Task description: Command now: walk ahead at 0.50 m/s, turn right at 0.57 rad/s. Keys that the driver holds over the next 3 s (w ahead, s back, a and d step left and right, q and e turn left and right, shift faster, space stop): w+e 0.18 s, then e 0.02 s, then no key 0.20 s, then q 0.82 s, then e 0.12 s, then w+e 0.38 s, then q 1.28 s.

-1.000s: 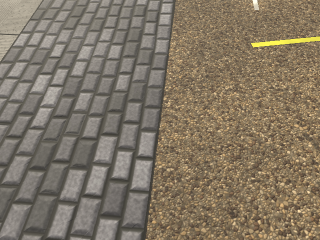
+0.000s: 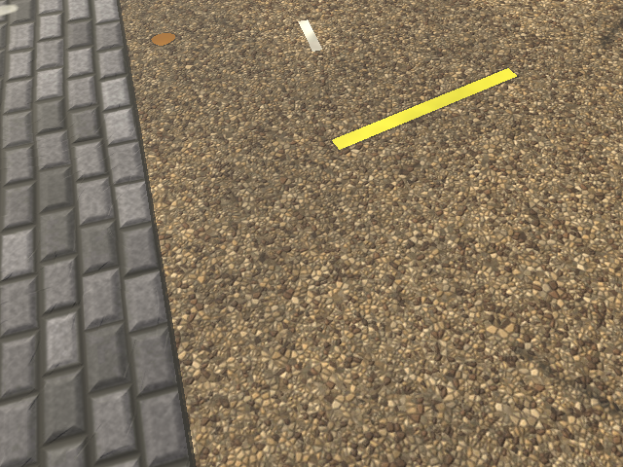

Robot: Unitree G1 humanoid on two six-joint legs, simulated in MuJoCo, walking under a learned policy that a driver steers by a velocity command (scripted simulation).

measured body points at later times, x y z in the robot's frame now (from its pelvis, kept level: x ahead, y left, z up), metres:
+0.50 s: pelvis +0.24 +0.05 +0.00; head +0.28 +0.06 +0.45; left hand +0.41 +0.31 -0.12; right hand +0.35 -0.22 -0.10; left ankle +0.34 +0.14 -0.73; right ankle +0.17 -0.08 -0.68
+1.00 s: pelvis +0.29 +0.06 +0.00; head +0.33 +0.07 +0.45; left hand +0.42 +0.35 -0.11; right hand +0.46 -0.22 -0.10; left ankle +0.30 +0.17 -0.73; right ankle +0.28 -0.10 -0.73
